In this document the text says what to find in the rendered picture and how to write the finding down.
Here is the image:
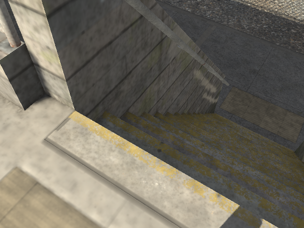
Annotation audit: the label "stairs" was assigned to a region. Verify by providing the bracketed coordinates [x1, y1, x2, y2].
[95, 111, 304, 228]

